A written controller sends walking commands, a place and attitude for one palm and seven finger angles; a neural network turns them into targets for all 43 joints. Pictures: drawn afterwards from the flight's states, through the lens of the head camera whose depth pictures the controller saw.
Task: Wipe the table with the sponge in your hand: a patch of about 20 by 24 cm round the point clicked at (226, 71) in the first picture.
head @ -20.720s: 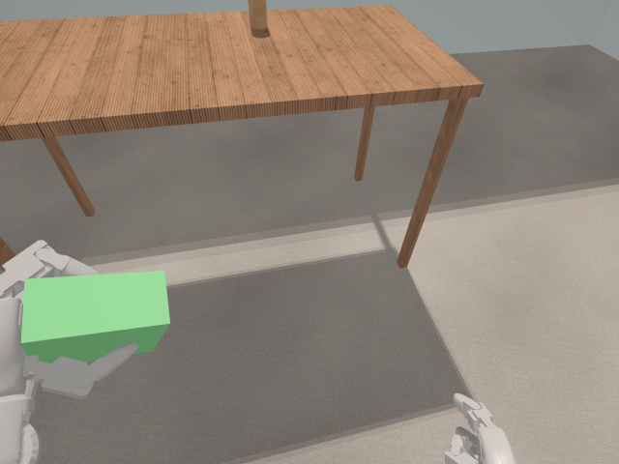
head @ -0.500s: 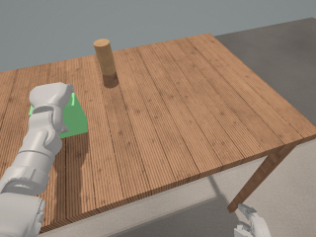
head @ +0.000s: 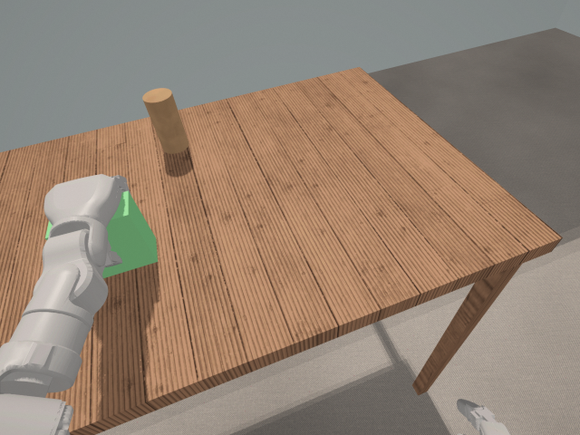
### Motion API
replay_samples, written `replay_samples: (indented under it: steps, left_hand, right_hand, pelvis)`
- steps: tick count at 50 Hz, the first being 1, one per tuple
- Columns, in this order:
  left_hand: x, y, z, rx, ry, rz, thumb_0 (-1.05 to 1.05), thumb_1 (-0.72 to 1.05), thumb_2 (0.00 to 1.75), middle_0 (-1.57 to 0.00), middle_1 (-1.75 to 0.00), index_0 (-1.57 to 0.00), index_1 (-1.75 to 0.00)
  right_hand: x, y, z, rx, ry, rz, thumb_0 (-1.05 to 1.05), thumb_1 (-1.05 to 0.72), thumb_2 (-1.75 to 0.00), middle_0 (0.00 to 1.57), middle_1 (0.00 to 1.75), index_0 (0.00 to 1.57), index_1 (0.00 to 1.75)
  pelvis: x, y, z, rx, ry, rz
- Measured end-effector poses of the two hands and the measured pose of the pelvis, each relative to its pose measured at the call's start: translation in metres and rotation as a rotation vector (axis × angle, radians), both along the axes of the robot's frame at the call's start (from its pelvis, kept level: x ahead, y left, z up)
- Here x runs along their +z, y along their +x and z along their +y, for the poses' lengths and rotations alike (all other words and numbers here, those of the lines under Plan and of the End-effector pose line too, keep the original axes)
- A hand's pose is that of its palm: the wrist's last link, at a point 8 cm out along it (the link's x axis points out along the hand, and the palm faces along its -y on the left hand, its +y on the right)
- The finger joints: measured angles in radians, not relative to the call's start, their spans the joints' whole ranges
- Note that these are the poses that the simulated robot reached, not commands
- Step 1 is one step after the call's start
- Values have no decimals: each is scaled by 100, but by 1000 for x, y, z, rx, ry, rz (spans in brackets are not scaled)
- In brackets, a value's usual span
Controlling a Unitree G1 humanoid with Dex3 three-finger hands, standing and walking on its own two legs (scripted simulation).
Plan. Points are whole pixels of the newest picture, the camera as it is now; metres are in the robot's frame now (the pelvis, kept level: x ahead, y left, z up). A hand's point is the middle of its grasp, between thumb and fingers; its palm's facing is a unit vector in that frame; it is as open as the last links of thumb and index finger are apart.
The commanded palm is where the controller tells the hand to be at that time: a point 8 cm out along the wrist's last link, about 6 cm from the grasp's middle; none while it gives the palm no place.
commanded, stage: wipe back along the middle lane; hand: left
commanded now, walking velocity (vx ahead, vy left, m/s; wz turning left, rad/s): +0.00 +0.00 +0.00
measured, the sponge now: (112, 245) +0.36 +0.30 +0.07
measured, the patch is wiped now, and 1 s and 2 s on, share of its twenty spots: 0.40 0.60 0.65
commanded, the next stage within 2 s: slide across to the third lane in 1.34 s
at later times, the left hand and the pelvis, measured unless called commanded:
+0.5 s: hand (98, 255) +0.32 +0.29 +0.11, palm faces +0.01 -0.01 -1.00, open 9.6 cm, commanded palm +0.28 +0.27 +0.14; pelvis -0.02 +0.00 +0.00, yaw +1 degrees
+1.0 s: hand (98, 282) +0.27 +0.26 +0.11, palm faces +0.10 -0.06 -0.99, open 9.7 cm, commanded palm +0.23 +0.25 +0.14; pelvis -0.01 +0.01 +0.00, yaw +0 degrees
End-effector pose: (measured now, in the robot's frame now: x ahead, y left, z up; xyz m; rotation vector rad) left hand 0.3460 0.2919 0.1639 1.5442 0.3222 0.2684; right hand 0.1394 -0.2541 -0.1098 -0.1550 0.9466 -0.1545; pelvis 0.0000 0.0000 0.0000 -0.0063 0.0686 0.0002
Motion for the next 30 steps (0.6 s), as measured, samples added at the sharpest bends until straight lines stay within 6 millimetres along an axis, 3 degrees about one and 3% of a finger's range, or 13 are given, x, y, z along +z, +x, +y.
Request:
replay_samples:
  steps: [7,17,30]
  left_hand:
    - [1,-21,-3,12,-1,-15,1,-46,106,-78,-137,-77,-137]
    - [-2,-41,-8,6,-3,-21,1,-45,106,-77,-138,-76,-138]
    - [-3,-58,-16,-1,-4,-71,2,-45,106,-76,-139,-76,-138]
  right_hand:
    - [6,15,1,16,5,-50,1,-90,-90,20,30,20,30]
    - [21,43,23,67,35,-162,1,-90,-90,20,30,20,30]
    - [20,44,42,106,70,-164,1,-90,-90,20,30,21,30]
  pelvis:
    - [0,-4,-2,4,1,-17]
    - [-1,-13,-1,11,1,-37]
    - [-2,-15,5,10,1,-45]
